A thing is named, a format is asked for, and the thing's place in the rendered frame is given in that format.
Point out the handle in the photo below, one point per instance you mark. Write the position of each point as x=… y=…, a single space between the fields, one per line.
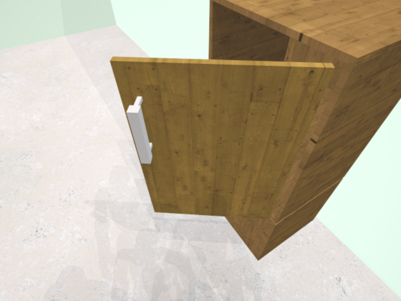
x=137 y=124

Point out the cupboard door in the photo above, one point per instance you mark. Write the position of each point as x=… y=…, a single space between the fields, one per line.
x=224 y=133

